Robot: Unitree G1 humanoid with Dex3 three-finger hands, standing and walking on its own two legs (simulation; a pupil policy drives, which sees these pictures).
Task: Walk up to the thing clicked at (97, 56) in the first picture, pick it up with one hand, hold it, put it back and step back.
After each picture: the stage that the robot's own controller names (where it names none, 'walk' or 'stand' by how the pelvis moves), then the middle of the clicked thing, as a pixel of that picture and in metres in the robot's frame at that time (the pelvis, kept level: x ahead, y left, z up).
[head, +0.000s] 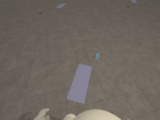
stand; (97, 56) +1.24 -0.18 -0.72
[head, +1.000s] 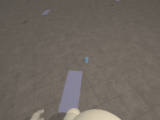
walk; (86, 59) +1.13 +0.11 -0.70
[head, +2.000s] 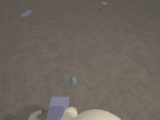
walk; (74, 80) +0.66 +0.21 -0.70
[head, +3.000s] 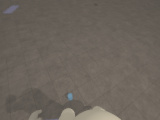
walk; (70, 96) +0.36 +0.17 -0.70
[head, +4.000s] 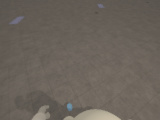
stand; (69, 107) +0.29 +0.20 -0.72
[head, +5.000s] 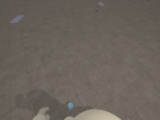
stand; (70, 106) +0.29 +0.19 -0.73
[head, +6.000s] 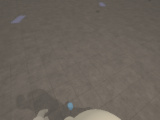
stand; (70, 106) +0.29 +0.19 -0.73
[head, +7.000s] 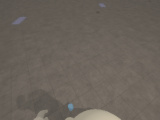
stand; (70, 107) +0.29 +0.19 -0.73
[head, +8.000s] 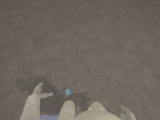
go down; (67, 92) +0.32 +0.19 -0.66
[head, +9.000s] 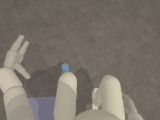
go down; (65, 68) +0.39 +0.19 -0.31
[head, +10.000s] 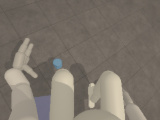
close in; (57, 63) +0.39 +0.20 -0.27
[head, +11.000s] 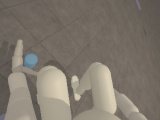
close; (30, 61) +0.39 +0.23 -0.23
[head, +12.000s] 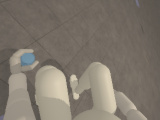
close; (27, 60) +0.38 +0.24 -0.23
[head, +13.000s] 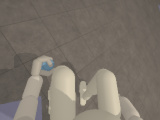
lift; (46, 65) +0.32 +0.24 -0.17
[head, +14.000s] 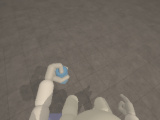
lift; (62, 75) +0.31 +0.17 +0.01
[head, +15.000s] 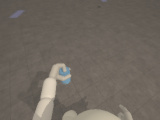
hold; (65, 75) +0.33 +0.16 +0.01
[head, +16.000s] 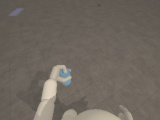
hold; (65, 76) +0.32 +0.16 +0.00
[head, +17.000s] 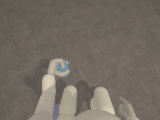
crouch; (63, 69) +0.36 +0.17 -0.06
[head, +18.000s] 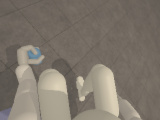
lower; (35, 56) +0.41 +0.23 -0.21
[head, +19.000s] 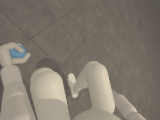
lower; (18, 54) +0.42 +0.26 -0.23
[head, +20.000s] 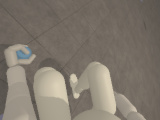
lower; (24, 55) +0.41 +0.25 -0.23
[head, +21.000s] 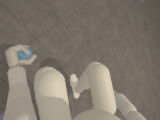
lower; (25, 55) +0.41 +0.25 -0.23
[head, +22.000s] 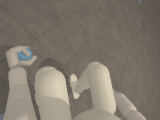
rest; (25, 56) +0.40 +0.25 -0.23
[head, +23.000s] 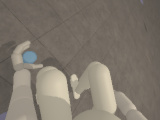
open; (29, 58) +0.39 +0.23 -0.23
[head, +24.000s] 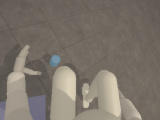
stand; (54, 61) +0.40 +0.20 -0.25
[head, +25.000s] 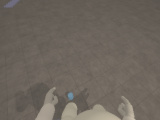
stand; (70, 96) +0.33 +0.16 -0.63
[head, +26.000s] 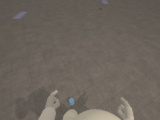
stand; (71, 101) +0.34 +0.17 -0.67
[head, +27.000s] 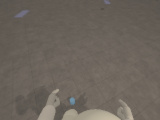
stand; (72, 101) +0.33 +0.16 -0.67
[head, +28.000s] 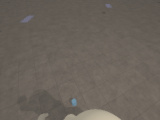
walk; (74, 102) +0.35 +0.16 -0.72
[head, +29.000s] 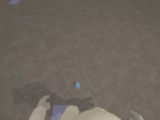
walk; (77, 85) +0.44 +0.11 -0.70
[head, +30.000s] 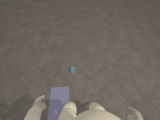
walk; (72, 70) +0.68 +0.19 -0.70
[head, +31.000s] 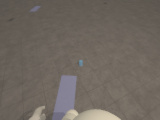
stand; (80, 63) +0.99 +0.17 -0.70
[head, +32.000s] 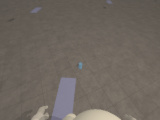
stand; (80, 65) +0.98 +0.14 -0.72
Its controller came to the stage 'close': yes
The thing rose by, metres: 0.73
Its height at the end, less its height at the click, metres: +0.00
